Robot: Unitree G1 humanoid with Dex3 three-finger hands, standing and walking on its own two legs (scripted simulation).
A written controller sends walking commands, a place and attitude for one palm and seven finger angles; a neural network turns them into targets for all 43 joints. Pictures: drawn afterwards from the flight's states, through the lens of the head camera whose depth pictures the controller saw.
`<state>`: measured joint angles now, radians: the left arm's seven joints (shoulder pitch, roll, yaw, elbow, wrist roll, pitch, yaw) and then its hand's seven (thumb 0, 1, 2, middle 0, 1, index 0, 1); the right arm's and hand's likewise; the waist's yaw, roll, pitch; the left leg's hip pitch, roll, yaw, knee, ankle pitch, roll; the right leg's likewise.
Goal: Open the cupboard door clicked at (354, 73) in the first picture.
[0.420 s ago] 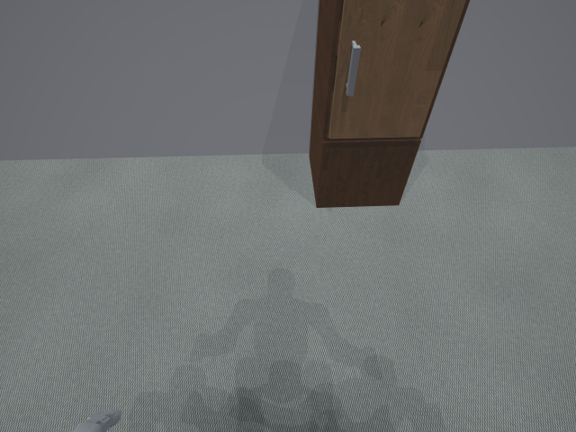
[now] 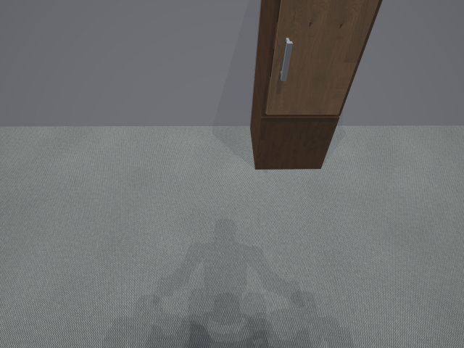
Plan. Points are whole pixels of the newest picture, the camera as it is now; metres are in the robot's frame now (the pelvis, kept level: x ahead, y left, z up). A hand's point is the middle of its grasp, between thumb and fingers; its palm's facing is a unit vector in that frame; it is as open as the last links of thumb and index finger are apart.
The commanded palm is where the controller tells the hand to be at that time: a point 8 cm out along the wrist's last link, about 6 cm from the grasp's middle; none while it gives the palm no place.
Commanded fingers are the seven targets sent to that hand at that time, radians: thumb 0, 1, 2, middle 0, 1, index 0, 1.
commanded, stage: stand and wait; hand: left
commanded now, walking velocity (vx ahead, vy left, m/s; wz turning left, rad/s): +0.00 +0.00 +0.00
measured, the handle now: (285, 59) +1.21 -0.14 -0.05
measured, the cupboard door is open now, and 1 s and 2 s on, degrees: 0 0 0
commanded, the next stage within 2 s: look at it before walking up in 0.40 s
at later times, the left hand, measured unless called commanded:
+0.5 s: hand out of the picture +0.06 +0.25 -0.15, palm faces -0.01 -0.94 -0.33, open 7.4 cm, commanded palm none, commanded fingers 0.00 0.90 0.90 -0.20 -0.30 -0.20 -0.30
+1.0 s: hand out of the picture +0.05 +0.24 -0.15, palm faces -0.01 -0.94 -0.33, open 7.3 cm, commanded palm none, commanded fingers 0.00 0.90 0.90 -0.20 -0.30 -0.20 -0.30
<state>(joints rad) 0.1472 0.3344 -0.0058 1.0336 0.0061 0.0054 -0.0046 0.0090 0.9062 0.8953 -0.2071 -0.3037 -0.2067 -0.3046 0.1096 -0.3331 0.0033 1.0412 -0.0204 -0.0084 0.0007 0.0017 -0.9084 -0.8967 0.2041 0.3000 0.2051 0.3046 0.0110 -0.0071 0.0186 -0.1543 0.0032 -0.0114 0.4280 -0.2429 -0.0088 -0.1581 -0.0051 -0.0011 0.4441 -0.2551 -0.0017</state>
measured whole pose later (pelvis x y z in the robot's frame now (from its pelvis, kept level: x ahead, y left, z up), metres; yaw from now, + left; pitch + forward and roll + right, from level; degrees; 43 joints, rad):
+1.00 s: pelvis -0.01 +0.00 +0.00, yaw +0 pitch -2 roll +0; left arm 0.15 0.34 -0.01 1.09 0.01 0.00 -0.01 0.01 0.91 0.90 -0.21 -0.30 -0.21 -0.30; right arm 0.13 -0.34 0.01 1.12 -0.01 -0.01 0.00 0.00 -0.91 -0.90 0.20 0.30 0.20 0.30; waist 0.01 0.00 0.03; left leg -0.14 0.01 -0.01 0.36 -0.19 -0.01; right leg -0.14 0.00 0.00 0.38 -0.20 -0.01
